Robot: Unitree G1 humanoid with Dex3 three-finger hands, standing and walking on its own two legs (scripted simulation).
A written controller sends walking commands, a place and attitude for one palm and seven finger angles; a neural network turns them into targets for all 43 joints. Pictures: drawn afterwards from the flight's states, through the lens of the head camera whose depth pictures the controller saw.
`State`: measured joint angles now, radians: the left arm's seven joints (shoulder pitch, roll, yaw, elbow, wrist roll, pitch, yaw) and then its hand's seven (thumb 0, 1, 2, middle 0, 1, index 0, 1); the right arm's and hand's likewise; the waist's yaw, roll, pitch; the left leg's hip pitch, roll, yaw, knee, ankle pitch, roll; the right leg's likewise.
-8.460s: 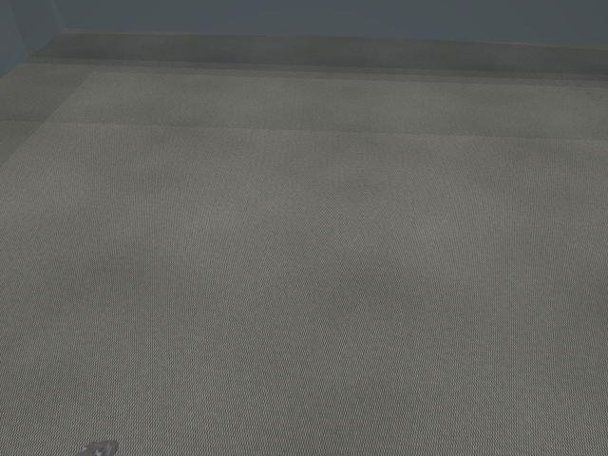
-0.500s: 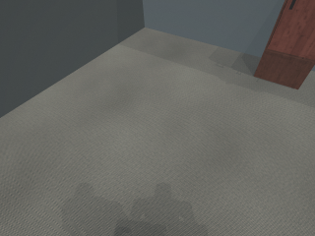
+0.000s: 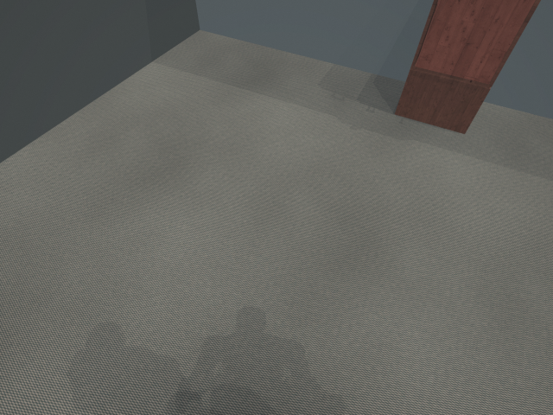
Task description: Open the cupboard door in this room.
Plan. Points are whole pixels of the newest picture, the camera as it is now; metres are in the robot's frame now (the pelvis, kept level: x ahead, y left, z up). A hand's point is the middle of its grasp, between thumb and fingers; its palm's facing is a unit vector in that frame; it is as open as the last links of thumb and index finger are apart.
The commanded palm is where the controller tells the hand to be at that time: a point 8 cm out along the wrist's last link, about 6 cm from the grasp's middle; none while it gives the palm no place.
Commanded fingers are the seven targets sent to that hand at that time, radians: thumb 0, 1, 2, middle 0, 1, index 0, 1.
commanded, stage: stand and wait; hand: left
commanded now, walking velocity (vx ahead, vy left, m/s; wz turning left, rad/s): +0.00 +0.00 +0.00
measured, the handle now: out of the picture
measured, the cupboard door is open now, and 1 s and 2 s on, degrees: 0 0 0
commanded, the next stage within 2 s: turn or walk to find it in 0.16 s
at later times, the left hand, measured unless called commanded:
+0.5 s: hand out of the picture +0.00 +0.17 -0.16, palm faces +0.08 -0.97 -0.21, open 7.3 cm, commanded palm none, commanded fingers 0.00 0.90 0.90 -0.20 -0.30 -0.20 -0.30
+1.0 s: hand out of the picture -0.04 +0.17 -0.17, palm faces +0.08 -0.98 -0.19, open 7.4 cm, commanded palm none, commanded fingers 0.00 0.90 0.90 -0.20 -0.30 -0.20 -0.30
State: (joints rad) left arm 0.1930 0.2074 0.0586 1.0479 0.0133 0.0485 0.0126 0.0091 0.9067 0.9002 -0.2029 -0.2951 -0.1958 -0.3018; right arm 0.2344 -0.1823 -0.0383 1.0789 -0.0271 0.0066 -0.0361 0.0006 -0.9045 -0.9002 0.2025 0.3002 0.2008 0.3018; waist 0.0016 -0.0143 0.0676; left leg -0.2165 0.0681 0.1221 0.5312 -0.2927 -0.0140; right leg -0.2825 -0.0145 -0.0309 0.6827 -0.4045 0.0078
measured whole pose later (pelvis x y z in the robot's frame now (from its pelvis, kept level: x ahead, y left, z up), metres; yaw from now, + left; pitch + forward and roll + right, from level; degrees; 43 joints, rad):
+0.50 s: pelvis +0.00 +0.00 +0.01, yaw +2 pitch -2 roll +0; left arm 0.26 0.16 0.01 1.13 0.00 0.00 0.03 0.01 0.92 0.90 -0.20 -0.30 -0.20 -0.30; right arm 0.28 -0.14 -0.01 1.16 -0.01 0.00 -0.02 0.00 -0.91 -0.90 0.20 0.30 0.20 0.30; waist 0.00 0.01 0.03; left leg -0.15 0.05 0.08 0.41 -0.22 -0.03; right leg -0.14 -0.02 -0.08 0.44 -0.25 -0.01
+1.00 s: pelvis -0.02 +0.00 +0.01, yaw +2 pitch -2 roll +0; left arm 0.30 0.15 0.01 1.15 0.01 -0.01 0.03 0.01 0.90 0.90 -0.20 -0.30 -0.20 -0.30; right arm 0.29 -0.16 -0.01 1.15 -0.01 -0.01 -0.02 0.00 -0.91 -0.90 0.20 0.30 0.20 0.30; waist 0.01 0.00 0.03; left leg -0.16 0.05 0.08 0.40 -0.20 -0.02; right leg -0.15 -0.02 -0.08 0.40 -0.21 -0.01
